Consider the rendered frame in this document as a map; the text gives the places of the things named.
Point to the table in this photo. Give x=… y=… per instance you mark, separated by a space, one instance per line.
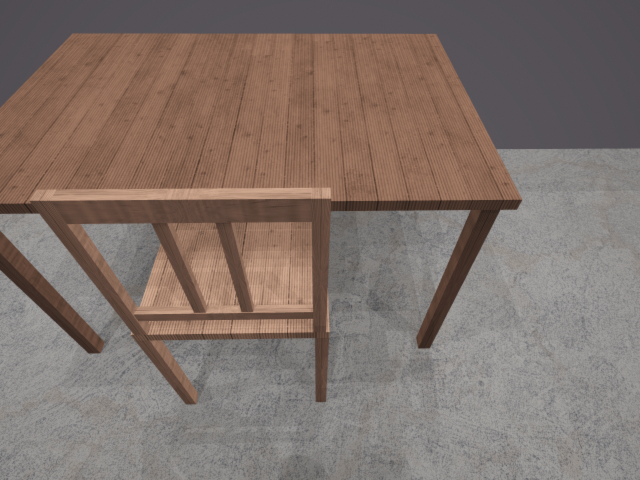
x=381 y=119

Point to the chair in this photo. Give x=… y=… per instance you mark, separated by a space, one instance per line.
x=233 y=263

